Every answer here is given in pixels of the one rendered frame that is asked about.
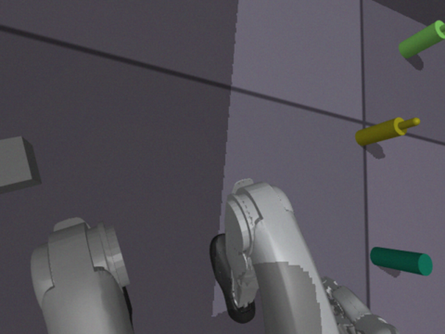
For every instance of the right robot arm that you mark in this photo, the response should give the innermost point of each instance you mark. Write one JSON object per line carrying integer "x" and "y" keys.
{"x": 373, "y": 324}

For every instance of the left robot foot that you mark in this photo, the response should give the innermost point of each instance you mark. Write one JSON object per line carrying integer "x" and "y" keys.
{"x": 126, "y": 296}

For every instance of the right robot foot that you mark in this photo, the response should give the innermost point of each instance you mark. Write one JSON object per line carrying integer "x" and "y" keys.
{"x": 222, "y": 272}

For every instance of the right robot hand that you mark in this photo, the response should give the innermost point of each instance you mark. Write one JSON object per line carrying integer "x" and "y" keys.
{"x": 348, "y": 306}

